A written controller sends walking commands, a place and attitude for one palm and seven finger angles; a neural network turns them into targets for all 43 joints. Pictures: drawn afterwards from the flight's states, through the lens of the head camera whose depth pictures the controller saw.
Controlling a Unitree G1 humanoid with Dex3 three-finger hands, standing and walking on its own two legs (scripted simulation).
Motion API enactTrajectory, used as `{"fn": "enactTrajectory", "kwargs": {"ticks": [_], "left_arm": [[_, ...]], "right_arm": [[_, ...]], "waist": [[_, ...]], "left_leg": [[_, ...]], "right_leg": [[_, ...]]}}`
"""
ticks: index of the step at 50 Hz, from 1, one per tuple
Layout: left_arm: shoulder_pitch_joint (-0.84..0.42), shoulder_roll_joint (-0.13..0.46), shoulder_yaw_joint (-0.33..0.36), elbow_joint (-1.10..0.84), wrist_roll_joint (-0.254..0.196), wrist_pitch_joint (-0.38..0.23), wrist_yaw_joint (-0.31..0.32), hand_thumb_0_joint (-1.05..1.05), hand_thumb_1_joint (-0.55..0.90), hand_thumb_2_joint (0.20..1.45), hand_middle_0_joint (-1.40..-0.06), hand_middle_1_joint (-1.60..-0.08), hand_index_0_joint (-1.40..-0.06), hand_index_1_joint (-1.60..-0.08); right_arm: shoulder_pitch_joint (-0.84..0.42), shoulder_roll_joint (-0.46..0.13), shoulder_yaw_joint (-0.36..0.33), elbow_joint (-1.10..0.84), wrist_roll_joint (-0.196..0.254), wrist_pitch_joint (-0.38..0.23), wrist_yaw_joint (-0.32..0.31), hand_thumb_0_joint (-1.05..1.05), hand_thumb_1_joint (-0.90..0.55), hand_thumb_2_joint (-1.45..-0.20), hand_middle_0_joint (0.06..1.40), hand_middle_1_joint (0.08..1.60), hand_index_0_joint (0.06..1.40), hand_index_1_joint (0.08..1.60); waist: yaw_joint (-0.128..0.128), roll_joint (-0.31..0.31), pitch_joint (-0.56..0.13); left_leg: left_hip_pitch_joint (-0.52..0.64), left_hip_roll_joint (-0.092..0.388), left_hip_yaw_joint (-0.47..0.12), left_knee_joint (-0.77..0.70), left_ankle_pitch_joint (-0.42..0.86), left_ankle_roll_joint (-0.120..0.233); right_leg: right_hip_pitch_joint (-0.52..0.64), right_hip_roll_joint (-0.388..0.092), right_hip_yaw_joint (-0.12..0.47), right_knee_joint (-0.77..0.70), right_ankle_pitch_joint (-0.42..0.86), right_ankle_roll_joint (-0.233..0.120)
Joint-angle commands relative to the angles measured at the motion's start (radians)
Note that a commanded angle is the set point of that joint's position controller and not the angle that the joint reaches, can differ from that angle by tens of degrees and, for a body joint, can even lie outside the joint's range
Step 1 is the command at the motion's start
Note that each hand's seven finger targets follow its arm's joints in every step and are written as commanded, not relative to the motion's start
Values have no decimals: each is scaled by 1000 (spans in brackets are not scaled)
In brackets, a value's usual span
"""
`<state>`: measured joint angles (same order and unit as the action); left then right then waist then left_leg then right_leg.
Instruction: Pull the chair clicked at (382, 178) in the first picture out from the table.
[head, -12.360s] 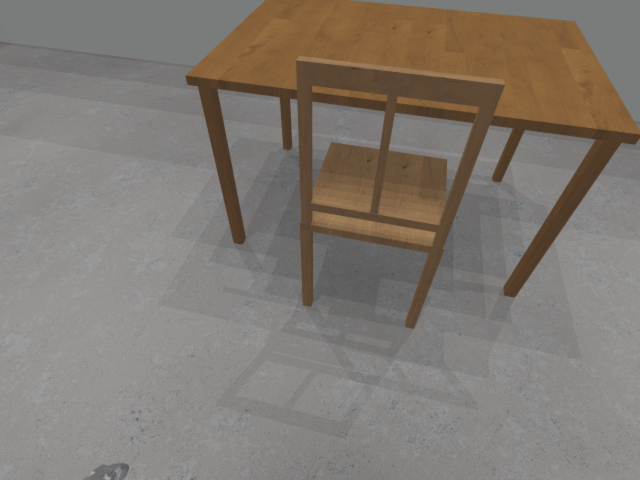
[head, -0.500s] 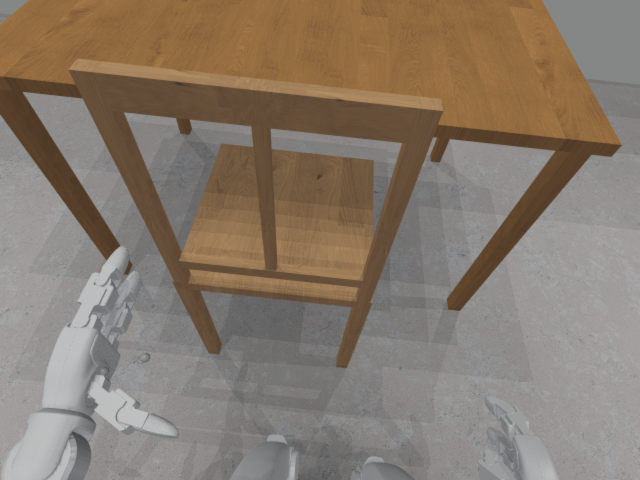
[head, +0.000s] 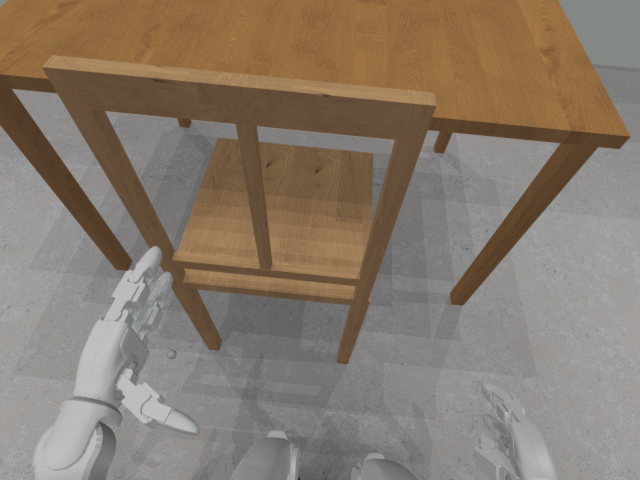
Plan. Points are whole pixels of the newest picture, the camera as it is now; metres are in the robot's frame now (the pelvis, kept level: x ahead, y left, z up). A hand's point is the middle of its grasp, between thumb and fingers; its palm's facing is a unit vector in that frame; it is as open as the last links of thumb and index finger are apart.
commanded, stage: aim the fingers beside a spindle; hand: left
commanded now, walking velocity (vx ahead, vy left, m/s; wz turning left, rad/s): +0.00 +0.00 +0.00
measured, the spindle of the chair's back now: (258, 209) +0.48 +0.12 +0.00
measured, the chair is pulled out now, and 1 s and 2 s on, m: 0.00 0.00 0.00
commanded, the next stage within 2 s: none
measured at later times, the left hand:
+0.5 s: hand (212, 323) +0.30 +0.15 +0.02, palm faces -0.07 -1.00 -0.02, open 16.9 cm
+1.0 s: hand (246, 315) +0.32 +0.11 +0.00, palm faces -0.08 -1.00 -0.01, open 16.9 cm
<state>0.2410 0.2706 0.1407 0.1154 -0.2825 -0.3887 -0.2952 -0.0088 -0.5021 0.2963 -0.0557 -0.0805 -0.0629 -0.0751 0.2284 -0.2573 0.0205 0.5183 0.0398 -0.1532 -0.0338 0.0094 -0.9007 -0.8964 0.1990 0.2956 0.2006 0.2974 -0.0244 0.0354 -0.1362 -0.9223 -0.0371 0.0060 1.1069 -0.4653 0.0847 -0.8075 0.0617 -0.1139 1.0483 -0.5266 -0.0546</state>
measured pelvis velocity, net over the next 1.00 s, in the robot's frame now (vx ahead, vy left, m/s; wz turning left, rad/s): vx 0.00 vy -0.01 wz -0.02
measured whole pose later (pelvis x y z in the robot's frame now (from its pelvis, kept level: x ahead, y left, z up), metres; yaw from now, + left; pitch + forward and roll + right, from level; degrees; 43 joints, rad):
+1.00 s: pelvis +0.00 -0.01 -0.03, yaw -1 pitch +21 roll -3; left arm -0.04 0.19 0.02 0.31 -0.17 -0.45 -0.09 -0.01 -0.50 0.30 -0.06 -0.08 -0.06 -0.08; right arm 0.20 -0.25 0.01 0.53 0.02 -0.03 0.02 0.01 -0.90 -0.90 0.20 0.30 0.20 0.30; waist -0.04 0.04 -0.16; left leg -1.09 -0.02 0.03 1.24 -0.51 0.07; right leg -1.00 0.06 -0.11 1.21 -0.59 -0.07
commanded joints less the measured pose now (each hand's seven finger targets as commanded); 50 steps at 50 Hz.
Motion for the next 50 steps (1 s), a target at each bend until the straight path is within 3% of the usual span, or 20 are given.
{"fn": "enactTrajectory", "kwargs": {"ticks": [1, 2, 3, 6, 9, 10, 14, 16, 17, 20, 23, 26, 27, 33, 38, 44, 45, 46, 47, 50], "left_arm": [[-70, 138, 103, -225, -7, -103, 55, 0, -500, 300, -60, -80, -60, -80], [-49, 154, 127, -194, 1, -100, 66, 0, -500, 300, -60, -80, -60, -80], [-70, 127, 101, -175, 4, -98, 69, 0, -500, 300, -60, -80, -60, -80], [-88, 107, 76, -138, 6, -91, 58, 0, -500, 300, -60, -80, -60, -80], [-133, 103, 50, -145, 7, -90, 44, 0, -500, 300, -60, -80, -60, -80], [-139, 82, 23, -166, 5, -92, 39, 0, -500, 300, -60, -80, -60, -80], [-237, 108, 35, -171, 9, -117, 58, 0, -500, 300, -60, -80, -60, -80], [-254, 98, 30, -167, 20, -132, 76, 0, -500, 300, -60, -80, -60, -80], [-243, 120, 52, -155, 26, -131, 90, 0, -500, 300, -60, -80, -60, -80], [-249, 84, 25, -98, 38, -117, 104, 0, -500, 300, -60, -80, -60, -80], [-223, 106, 55, -49, 42, -91, 111, 0, -500, 300, -60, -80, -60, -80], [-239, 70, 14, -83, 43, -87, 111, 0, -500, 300, -60, -80, -60, -80], [-226, 85, 32, -87, 41, -88, 117, 0, -500, 300, -60, -80, -60, -80], [-328, 47, -23, -91, 60, -135, 143, 0, -500, 300, -60, -80, -60, -80], [-351, 34, -42, -27, 81, -138, 158, 0, -500, 300, -60, -80, -60, -80], [-417, 21, -59, -46, 98, -136, 191, 0, -500, 300, -60, -80, -60, -80], [-440, 6, -75, -52, 101, -138, 199, 0, -500, 300, -60, -80, -60, -80], [-438, 11, -67, -50, 104, -140, 208, 0, -500, 300, -60, -80, -60, -80], [-435, 25, -51, -27, 106, -137, 218, 0, -500, 300, -60, -80, -60, -80], [-472, -3, -77, 14, 122, -140, 234, 0, -500, 300, -60, -80, -60, -80]], "right_arm": [[-21, -133, -60, -137, -7, -39, 0, 0, -900, -900, 200, 300, 200, 300], [-23, -133, -64, -133, -8, -32, 1, 0, -900, -900, 200, 300, 200, 300], [-25, -134, -61, -135, -8, -27, 5, 0, -900, -900, 200, 300, 200, 300], [-28, -139, -62, -141, -5, -14, 8, 0, -900, -900, 200, 300, 200, 300], [-20, -144, -62, -141, 0, -11, 6, 0, -900, -900, 200, 300, 200, 300], [-23, -143, -62, -146, -1, -12, 5, 0, -900, -900, 200, 300, 200, 300], [-19, -143, -60, -125, -5, -16, -3, 0, -900, -900, 200, 300, 200, 300], [-20, -140, -59, -116, -7, -16, 0, 0, -900, -900, 200, 300, 200, 300], [-17, -143, -61, -114, -10, -14, 1, 0, -900, -900, 200, 300, 200, 300], [-23, -140, -59, -115, -11, -1, 10, 0, -900, -900, 200, 300, 200, 300], [-14, -144, -61, -122, -10, 17, 15, 0, -900, -900, 200, 300, 200, 300], [-20, -137, -61, -138, -7, 30, 22, 0, -900, -900, 200, 300, 200, 300], [-15, -138, -63, -139, -8, 32, 23, 0, -900, -900, 200, 300, 200, 300], [-13, -134, -63, -115, -15, 38, 25, 0, -900, -900, 200, 300, 200, 300], [-14, -139, -65, -110, -17, 52, 32, 0, -900, -900, 200, 300, 200, 300], [-16, -138, -66, -117, -20, 73, 39, 0, -900, -900, 200, 300, 200, 300], [-15, -135, -67, -113, -20, 76, 40, 0, -900, -900, 200, 300, 200, 300], [-16, -135, -67, -114, -22, 78, 42, 0, -900, -900, 200, 300, 200, 300], [-12, -137, -66, -110, -23, 82, 41, 0, -900, -900, 200, 300, 200, 300], [-13, -134, -65, -104, -24, 93, 46, 0, -900, -900, 200, 300, 200, 300]], "waist": [[4, 57, -275], [12, 44, -263], [-3, 22, -253], [-10, 8, -242], [-20, 9, -260], [-18, 37, -285], [-32, 19, -285], [-25, 51, -294], [-20, 32, -299], [-19, 31, -301], [-4, -4, -321], [-2, 18, -343], [0, -3, -357], [-35, 3, -316], [-35, -5, -320], [-21, 27, -388], [-31, 15, -394], [-20, 33, -396], [-28, -5, -388], [-31, 5, -375]], "left_leg": [[301, 50, -110, -156, 318, -71], [278, 49, -105, -151, 310, -69], [258, 47, -101, -143, 291, -66], [210, 43, -90, -129, 233, -58], [220, 46, -93, -122, 234, -54], [230, 44, -89, -115, 239, -50], [206, 45, -93, -98, 214, -45], [223, 48, -99, -98, 217, -50], [219, 49, -101, -96, 226, -49], [201, 45, -91, -89, 220, -51], [164, 41, -80, -82, 235, -48], [182, 39, -74, -79, 260, -49], [181, 41, -75, -74, 277, -47], [168, 46, -83, -44, 254, -46], [137, 42, -80, -26, 228, -45], [178, 44, -91, -23, 246, -51], [191, 47, -98, -22, 251, -52], [187, 45, -96, -22, 243, -54], [170, 47, -97, -16, 248, -50], [147, 45, -96, -6, 228, -52]], "right_leg": [[32, -27, 64, -115, 248, 18], [38, -26, 66, -113, 250, 16], [32, -26, 68, -109, 251, 21], [28, -29, 81, -110, 226, 23], [24, -29, 87, -111, 228, 25], [26, -32, 93, -111, 231, 26], [11, -31, 106, -108, 204, 28], [-15, -31, 97, -93, 193, 24], [-14, -28, 94, -86, 200, 23], [-15, -32, 98, -78, 210, 25], [35, -33, 109, -73, 252, 26], [48, -36, 114, -71, 288, 29], [60, -33, 114, -66, 307, 29], [-21, -32, 113, -49, 277, 30], [-42, -34, 120, -35, 255, 29], [-60, -33, 112, -13, 248, 24], [-73, -32, 106, -10, 248, 25], [-73, -33, 108, -8, 236, 23], [-71, -29, 108, -6, 245, 24], [-91, -31, 110, 4, 233, 23]]}}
